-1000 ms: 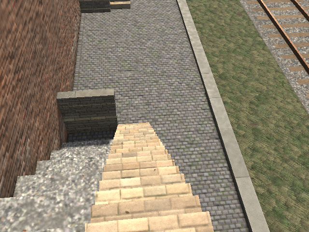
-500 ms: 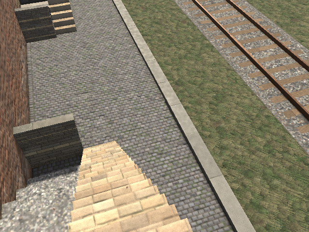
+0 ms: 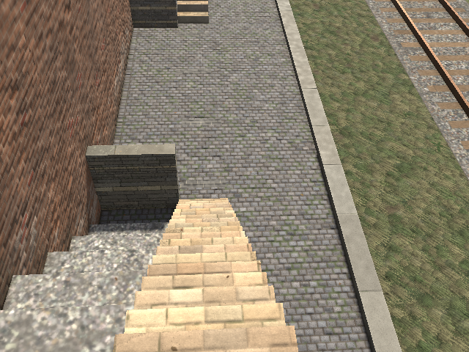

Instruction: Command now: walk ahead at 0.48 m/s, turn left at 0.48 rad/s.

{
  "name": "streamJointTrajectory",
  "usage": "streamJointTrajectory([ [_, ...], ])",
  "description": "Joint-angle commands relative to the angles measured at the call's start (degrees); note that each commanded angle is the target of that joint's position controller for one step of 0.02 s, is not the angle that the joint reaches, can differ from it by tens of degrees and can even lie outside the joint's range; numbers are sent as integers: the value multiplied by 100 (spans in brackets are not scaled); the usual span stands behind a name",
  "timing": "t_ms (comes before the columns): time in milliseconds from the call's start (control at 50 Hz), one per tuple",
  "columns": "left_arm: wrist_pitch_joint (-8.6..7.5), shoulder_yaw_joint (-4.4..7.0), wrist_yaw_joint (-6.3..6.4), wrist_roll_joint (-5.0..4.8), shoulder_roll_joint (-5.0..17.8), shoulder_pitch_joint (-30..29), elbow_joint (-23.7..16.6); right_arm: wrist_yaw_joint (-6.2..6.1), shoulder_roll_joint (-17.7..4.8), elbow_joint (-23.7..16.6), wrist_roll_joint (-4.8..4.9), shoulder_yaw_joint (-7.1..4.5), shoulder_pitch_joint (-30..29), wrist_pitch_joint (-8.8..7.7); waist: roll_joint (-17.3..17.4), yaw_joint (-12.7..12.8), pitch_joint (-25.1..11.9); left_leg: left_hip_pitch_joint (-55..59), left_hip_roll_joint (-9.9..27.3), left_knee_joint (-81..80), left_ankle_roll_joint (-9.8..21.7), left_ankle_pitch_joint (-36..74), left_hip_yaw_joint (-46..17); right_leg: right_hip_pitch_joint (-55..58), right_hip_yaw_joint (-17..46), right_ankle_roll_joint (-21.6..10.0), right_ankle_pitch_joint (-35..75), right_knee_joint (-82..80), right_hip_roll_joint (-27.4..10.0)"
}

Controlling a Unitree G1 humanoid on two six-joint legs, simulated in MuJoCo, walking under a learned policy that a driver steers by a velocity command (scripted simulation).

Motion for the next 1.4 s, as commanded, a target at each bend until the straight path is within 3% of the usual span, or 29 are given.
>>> streamJointTrajectory([
  [20,1,74,8,68,792,866,216,-30,-229,-600,60,9,-935,211,-566,255,1047,1438,44,-1520,-2,115,416,-1328,1554,-771,-804,-2107,-1346],
  [100,253,219,-140,-229,1020,555,274,-95,-400,-836,-68,-21,-1287,322,-124,389,1578,1052,470,-3696,411,-1621,-80,427,2395,-682,248,-1575,-2004],
  [120,299,293,-316,259,1419,485,261,-127,-124,-619,-171,-17,-583,279,-660,-5,1099,2956,107,-1855,438,-695,371,-423,2084,-598,1470,-998,-1994],
  [220,418,349,-868,-129,718,-32,-152,55,-1997,1119,108,-740,2997,89,996,-1122,-1003,7558,946,-1589,1365,1675,-754,-3097,510,-31,-698,5771,146],
  [260,173,423,-559,-610,987,-951,-894,194,-1431,758,265,-533,2010,-94,1105,-1015,385,5850,2125,-2690,1819,-2318,-2824,-4887,1292,-119,77,5351,-202],
  [340,398,264,-250,-175,757,-546,-445,100,172,526,359,145,1350,-187,-196,-407,1193,2110,956,-2788,1460,-4000,-1561,-3329,1501,-108,3933,921,-752],
  [600,365,134,-624,-47,1093,-1571,-1254,-264,-526,127,220,275,1920,111,470,-786,861,1197,-115,563,1135,-4540,-3038,1261,1183,113,4076,-4573,111],
  [700,374,1085,-765,-232,3111,1747,16,488,-303,-396,527,51,2380,52,-1048,122,-666,-3718,-1635,6873,-240,-6721,-863,7183,3001,-2367,8249,-3287,-2126],
  [760,452,518,-638,285,888,577,137,206,-78,-243,635,186,1398,75,629,-21,750,-3564,-441,6078,183,-4490,-1214,3841,1841,-1373,5837,-3865,-1522],
  [780,657,487,-729,-1901,732,645,678,-281,249,-199,1660,89,1064,476,223,-497,1012,-2565,-556,5439,-429,-5151,-4,2123,1885,-1201,6811,-3715,-1350],
  [800,229,335,-356,32,625,958,332,8,425,-493,243,407,1651,233,-399,-650,962,-2479,-86,4526,-91,-2935,-468,1801,1388,-386,5391,-3642,-438],
  [860,-63,279,-186,108,947,642,482,543,393,-682,167,449,311,151,-539,-254,1280,-1301,17,3149,-295,-181,-21,-744,2108,-892,5019,-3677,-629],
  [880,314,441,-350,-1864,1396,169,526,-57,-73,-437,1864,-58,905,395,627,-978,1082,722,185,1149,-315,-617,-313,-647,2419,-869,5503,-4178,-828],
  [900,401,450,-515,-2010,1423,293,466,-229,-219,-327,1997,-71,764,423,210,-694,987,1510,-246,870,-350,27,178,-913,2385,-775,5382,-4399,-592],
  [920,-107,269,-321,136,1358,-8,257,245,-266,-646,-104,371,-24,300,-1068,-472,1682,-498,97,1238,-367,1086,-592,-476,2140,-514,4094,-3347,-487],
  [940,-189,370,-67,217,1696,-389,-127,450,-687,-549,-376,165,90,172,-58,-252,1041,-681,-160,41,-214,1887,-434,171,1884,-445,3449,-2567,-386],
  [1060,172,112,74,-485,1044,1548,384,528,-428,-561,-132,327,-1330,113,-398,635,1211,-229,39,-2708,-364,492,-150,1265,2965,-861,2770,-1610,-199],
  [1080,548,181,40,-1578,821,567,205,204,-289,-835,1958,-9,-1520,244,-35,513,1344,470,-59,-4346,-311,-381,-805,1633,2987,-1272,3953,-1923,138],
  [1100,446,128,-118,-207,1323,1212,296,382,-236,-768,-182,535,-1716,298,-846,679,1351,528,215,-3748,-286,347,-85,1210,3328,-1111,3246,-1690,-308],
  [1120,377,170,-172,-377,1084,1478,381,405,-245,-539,-305,383,-1469,293,-77,784,1296,677,411,-4463,-179,383,-567,1699,3515,-964,3478,-1195,-135],
  [1140,750,257,-23,-553,1017,889,417,-29,-468,-282,1067,83,-766,253,-95,849,1094,1898,167,-3922,-291,684,-62,1108,2796,-960,4898,-501,-244],
  [1160,819,333,36,-545,1226,658,289,-180,-519,106,1241,85,369,156,-374,357,873,3105,394,-4041,-192,674,-172,483,2767,-978,4628,174,-174],
  [1220,909,458,118,-806,1240,1234,195,-344,-1316,699,900,-199,2109,187,1518,78,-302,7865,1749,-2589,154,6221,-132,-2519,1171,-145,-1476,4197,1085],
  [1240,681,177,-623,-414,969,1507,40,294,-1129,657,-197,-98,2914,219,1566,-817,-2939,10420,2298,-1549,1494,5185,-386,-3186,1737,371,-2168,5771,1056],
  [1280,553,446,-907,-812,1394,322,-376,334,-1220,222,-226,-107,1342,303,-43,-661,-1345,7558,2145,-1750,958,3806,-86,-3303,1797,470,-1306,4438,674],
  [1300,1087,387,-432,-1655,604,144,-185,19,-431,689,1833,-57,1198,242,41,213,-426,5852,2760,-2355,1531,1427,-1095,-3270,1307,268,-677,3610,90],
  [1340,1503,437,-21,-1598,904,-122,127,-72,-505,682,1558,5,1101,218,-62,-51,825,2495,1734,-3361,1085,-172,-14,-2030,1057,223,1026,3462,411],
  [1360,1082,237,-374,-177,739,890,-111,1,-706,484,-291,132,1174,-56,1297,253,823,2342,1020,-3283,832,-1468,500,-1714,1439,557,1979,3605,195],
  [1400,749,287,-902,-157,591,873,226,-231,110,200,-63,424,254,-137,400,155,1221,-22,780,-3211,494,-3839,989,-302,1097,397,4626,1951,74],
])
